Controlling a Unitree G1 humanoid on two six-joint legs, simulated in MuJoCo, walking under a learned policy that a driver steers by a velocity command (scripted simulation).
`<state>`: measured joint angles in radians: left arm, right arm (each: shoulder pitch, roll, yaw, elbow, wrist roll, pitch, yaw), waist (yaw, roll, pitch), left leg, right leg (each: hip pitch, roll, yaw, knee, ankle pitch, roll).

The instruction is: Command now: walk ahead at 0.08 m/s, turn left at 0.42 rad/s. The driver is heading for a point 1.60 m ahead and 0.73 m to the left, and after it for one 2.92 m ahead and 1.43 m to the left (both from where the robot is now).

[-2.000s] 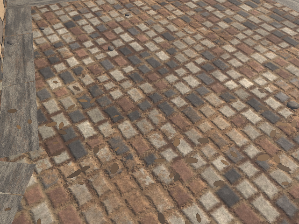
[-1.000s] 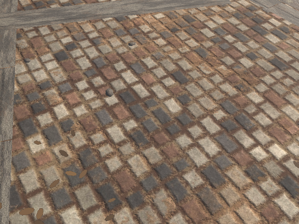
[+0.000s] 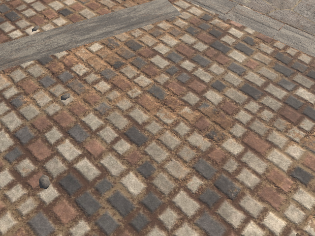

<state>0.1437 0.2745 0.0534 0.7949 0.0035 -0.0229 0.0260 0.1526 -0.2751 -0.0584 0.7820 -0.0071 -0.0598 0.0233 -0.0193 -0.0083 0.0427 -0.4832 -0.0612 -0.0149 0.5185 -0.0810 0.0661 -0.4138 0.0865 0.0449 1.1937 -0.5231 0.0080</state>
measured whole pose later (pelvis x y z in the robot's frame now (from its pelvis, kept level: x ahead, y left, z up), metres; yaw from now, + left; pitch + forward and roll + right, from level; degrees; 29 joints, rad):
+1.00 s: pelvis +0.02 -0.01 +0.02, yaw +36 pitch +3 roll -2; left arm 0.13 0.32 0.09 0.70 0.01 0.01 0.04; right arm 0.19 -0.30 -0.07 0.60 0.01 0.03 -0.02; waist 0.00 -0.03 0.03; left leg -0.31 -0.05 -0.09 0.46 -0.21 0.05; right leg -0.56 -0.01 0.04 1.05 -0.37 0.08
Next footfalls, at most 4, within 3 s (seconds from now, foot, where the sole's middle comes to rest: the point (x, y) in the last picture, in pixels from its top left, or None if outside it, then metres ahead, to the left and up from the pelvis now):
0.32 right None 0.13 -0.15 -0.76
0.76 left None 0.00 0.10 -0.76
1.22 right None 0.16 -0.09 -0.76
2.28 right None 0.43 0.12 -0.76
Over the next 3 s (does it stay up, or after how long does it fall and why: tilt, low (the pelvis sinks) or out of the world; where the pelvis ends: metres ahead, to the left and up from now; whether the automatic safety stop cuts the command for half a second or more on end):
stays up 0.59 0.28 0.02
